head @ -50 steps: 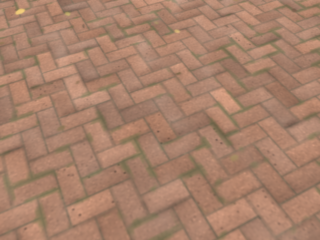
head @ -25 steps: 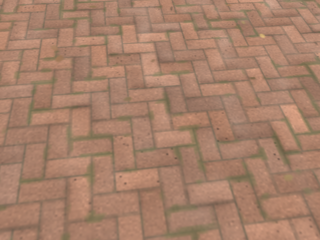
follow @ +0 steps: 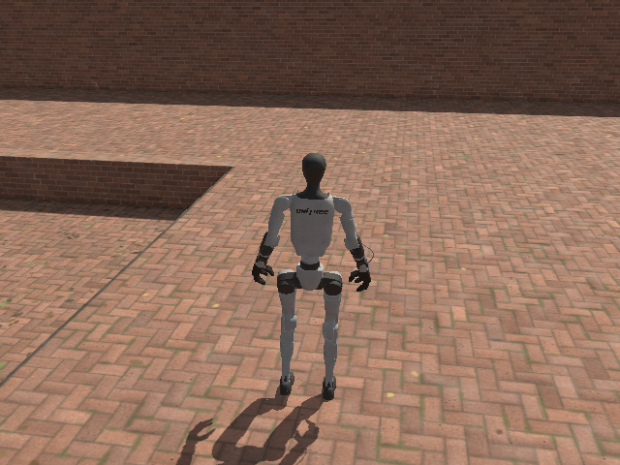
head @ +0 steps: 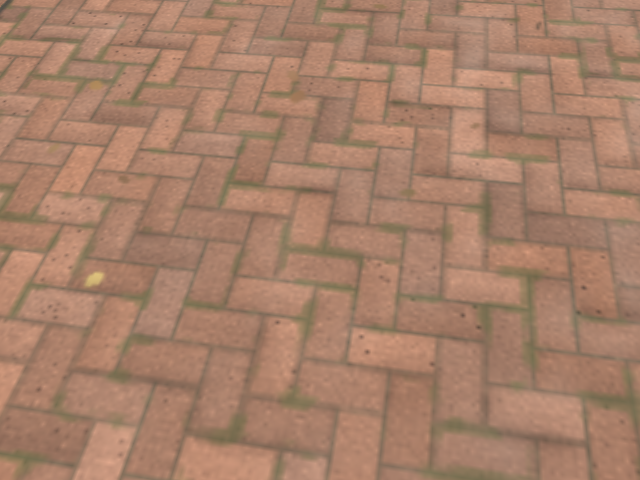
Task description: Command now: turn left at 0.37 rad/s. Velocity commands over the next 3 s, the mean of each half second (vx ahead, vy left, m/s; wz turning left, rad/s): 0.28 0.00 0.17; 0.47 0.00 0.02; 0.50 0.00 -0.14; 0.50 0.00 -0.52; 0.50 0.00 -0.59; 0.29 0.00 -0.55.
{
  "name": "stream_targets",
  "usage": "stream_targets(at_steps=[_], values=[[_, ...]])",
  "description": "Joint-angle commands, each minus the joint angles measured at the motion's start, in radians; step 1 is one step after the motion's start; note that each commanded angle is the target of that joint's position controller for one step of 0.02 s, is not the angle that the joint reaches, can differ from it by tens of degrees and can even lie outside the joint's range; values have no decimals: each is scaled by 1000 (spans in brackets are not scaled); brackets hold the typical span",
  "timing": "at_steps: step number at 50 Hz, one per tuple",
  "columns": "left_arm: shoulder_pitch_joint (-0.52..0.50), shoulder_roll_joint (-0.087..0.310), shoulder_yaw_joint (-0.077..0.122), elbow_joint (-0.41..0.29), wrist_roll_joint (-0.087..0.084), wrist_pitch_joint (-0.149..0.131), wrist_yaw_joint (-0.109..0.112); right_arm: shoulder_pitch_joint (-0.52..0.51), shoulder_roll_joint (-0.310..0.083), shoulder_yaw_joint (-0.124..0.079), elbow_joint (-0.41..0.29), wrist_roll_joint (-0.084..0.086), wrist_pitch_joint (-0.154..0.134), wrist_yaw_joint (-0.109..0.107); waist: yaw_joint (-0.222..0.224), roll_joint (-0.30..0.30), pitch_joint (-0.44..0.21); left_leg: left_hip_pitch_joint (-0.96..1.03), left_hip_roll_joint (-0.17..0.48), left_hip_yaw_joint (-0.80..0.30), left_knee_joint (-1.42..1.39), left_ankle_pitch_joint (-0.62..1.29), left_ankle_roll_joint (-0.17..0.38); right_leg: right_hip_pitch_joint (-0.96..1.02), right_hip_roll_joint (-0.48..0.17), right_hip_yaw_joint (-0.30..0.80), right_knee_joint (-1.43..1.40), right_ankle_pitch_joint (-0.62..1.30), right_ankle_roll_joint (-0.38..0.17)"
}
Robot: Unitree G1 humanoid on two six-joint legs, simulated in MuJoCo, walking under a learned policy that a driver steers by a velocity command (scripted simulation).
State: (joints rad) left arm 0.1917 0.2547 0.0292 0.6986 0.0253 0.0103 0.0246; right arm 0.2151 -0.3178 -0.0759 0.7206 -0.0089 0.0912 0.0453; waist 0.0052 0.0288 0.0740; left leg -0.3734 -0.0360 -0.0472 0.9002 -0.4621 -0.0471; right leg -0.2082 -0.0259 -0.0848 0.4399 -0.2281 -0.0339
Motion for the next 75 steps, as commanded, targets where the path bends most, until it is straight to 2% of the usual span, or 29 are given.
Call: stream_targets(at_steps=[1,4,5,6,7,8,10,12,20,25,28,30,31,32,33,34,37,46,52,55,57,58,59,60,61,63,65,68,75], values=[[20,185,53,-32,3,-7,-12,-19,-45,1,-76,8,-16,-9,24,-221,-114,39,-20,66,-161,-34,25,110,-227,170,-60,436,-181],[23,191,55,-16,-6,8,-26,54,-27,16,-42,-6,-36,-15,-24,-185,-127,268,-43,120,-476,124,80,-24,-194,153,-37,28,-135],[29,151,44,-13,-5,9,-28,101,-38,18,-16,-16,-47,-20,-47,-112,-121,413,-23,60,-555,118,103,-163,-155,121,20,-157,-87],[23,46,15,-38,6,8,-37,181,-101,12,-5,-30,-61,-27,-75,153,-130,536,244,-299,-705,-148,149,-354,-54,7,298,-360,-20],[-65,85,19,-89,12,13,-33,200,-236,-24,-5,-28,-66,-30,-113,273,8,361,417,-586,-810,-271,275,-530,36,7,399,-368,0],[-110,164,43,-87,9,12,-36,173,-168,-9,7,-29,-70,-33,-101,139,92,304,384,-530,-820,-291,294,-523,-26,93,469,-269,-3],[-22,161,49,-30,-6,-5,-61,86,-100,16,1,-17,-89,-38,-27,117,85,321,280,-376,-831,-157,242,-489,-35,99,469,-127,6],[24,149,52,17,16,-15,-73,91,-81,23,14,-10,-118,-44,-16,94,36,362,222,-260,-817,51,230,-460,-34,75,516,-35,15],[-128,96,39,-13,15,-20,-79,227,-73,18,103,-6,-154,-38,-67,62,56,424,231,-166,-820,252,271,-569,-50,50,404,90,56],[-209,82,27,-54,9,-33,-83,262,-92,15,152,-10,-165,-47,-71,74,74,420,256,-122,-767,495,255,-459,-28,28,227,85,11],[-121,95,33,-38,4,-40,-68,228,-113,12,166,-12,-167,-51,-13,77,34,394,263,-91,-665,776,218,-244,26,-3,149,31,-43],[154,137,57,52,11,-56,-41,213,-117,12,176,-10,-165,-49,111,16,-135,305,185,-7,-301,975,176,137,68,-9,67,37,-87],[308,228,79,74,35,-66,-24,243,-57,33,146,7,-168,-45,154,-114,-275,69,111,39,31,659,145,412,-174,288,-2,-215,-147],[349,309,91,91,31,-68,-30,309,10,42,133,12,-171,-42,111,-315,-352,-177,-72,19,302,-49,121,516,-399,781,-171,-309,-230],[263,243,77,95,1,-65,-36,235,-66,23,138,-13,-167,-44,81,-170,-231,-244,-15,-84,387,0,146,393,-355,782,-210,-327,-214],[158,179,61,79,-7,-66,-39,193,-71,20,131,-10,-170,-36,35,-103,-117,-246,41,-60,367,103,154,257,-328,611,-210,-268,-198],[80,86,31,92,-8,-87,-41,184,-26,32,150,-27,-151,-20,-26,-107,-53,-146,117,-10,250,205,133,75,-197,340,-271,31,-149],[239,80,24,202,-23,-110,-39,-110,20,48,72,-28,-130,-1,8,-78,21,-313,136,90,-51,436,62,129,-125,139,-331,374,-156],[315,96,20,261,-13,-107,-22,-268,26,60,26,-21,-140,-5,45,-84,34,-245,83,127,-305,482,99,267,-166,122,-292,550,-146],[280,116,24,272,-4,-100,-11,-196,0,47,45,-21,-150,-17,-7,-100,-9,-124,30,137,-356,360,150,345,-188,109,-161,839,-129],[256,130,26,276,-1,-91,-12,55,-38,25,128,-27,-164,-36,-113,-88,-145,171,-16,149,-438,345,199,309,-153,74,141,934,-102],[255,109,17,255,-10,-92,-14,224,-97,5,167,-49,-171,-49,-171,-37,-255,436,135,-8,-441,286,247,119,-118,52,403,661,-90],[380,-5,-6,233,-49,-93,-28,294,-201,-27,176,-65,-165,-54,-116,199,-396,742,450,-520,-494,209,406,-273,72,2,825,-38,-38],[318,103,22,248,-20,-90,-20,229,-142,-19,175,-16,-154,-41,-115,67,-370,684,437,-652,-600,187,401,-382,88,139,919,-265,-55],[228,105,28,215,-17,-94,-22,116,-102,-8,162,-3,-154,-39,-70,43,-191,527,398,-460,-624,191,366,-432,27,153,898,-176,-62],[185,71,23,219,-15,-89,-29,38,-8,15,162,-11,-170,-38,-20,-5,-66,304,320,-250,-696,316,293,-360,-35,152,785,-90,-61],[218,37,19,236,5,-58,-42,46,23,26,187,-11,-187,-43,17,23,-44,198,273,-130,-744,376,247,-276,-50,148,728,-60,-42],[154,29,21,212,4,-35,-56,95,-12,17,216,-7,-211,-43,25,23,-16,192,262,-30,-795,420,238,-347,-65,139,682,23,-25],[-104,2,6,122,-1,-42,-69,170,-9,23,247,-5,-211,-53,-28,24,28,288,224,159,-792,595,191,-429,-55,50,343,259,-10]])
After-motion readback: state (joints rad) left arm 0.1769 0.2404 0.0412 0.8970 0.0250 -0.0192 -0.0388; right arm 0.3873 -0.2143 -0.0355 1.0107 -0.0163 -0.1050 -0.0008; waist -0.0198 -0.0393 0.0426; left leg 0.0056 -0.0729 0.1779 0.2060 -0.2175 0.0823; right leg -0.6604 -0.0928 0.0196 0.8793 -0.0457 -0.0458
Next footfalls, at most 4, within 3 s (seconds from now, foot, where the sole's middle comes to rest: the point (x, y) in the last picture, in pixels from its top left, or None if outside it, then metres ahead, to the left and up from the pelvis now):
0.10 left None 0.01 0.11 -0.78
0.60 right None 0.33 -0.09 -0.78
1.16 left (309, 392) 0.65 0.09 -0.78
1.70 right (385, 286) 0.93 -0.09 -0.78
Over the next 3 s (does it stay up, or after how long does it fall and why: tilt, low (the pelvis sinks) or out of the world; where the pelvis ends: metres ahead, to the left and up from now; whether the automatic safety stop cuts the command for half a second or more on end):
stays up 1.31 -0.27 -0.01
